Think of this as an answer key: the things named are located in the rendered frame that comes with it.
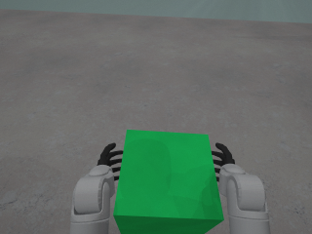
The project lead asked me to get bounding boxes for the carton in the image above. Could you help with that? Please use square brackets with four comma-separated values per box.
[113, 130, 224, 234]

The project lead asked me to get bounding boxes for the robot right hand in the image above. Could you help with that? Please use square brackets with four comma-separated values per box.
[212, 142, 235, 182]

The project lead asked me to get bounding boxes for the robot left forearm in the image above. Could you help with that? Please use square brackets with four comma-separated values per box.
[69, 165, 115, 234]

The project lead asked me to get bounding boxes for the robot left hand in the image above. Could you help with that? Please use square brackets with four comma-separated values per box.
[97, 142, 124, 181]

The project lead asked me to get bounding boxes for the robot right forearm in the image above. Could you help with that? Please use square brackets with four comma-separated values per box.
[218, 164, 271, 234]

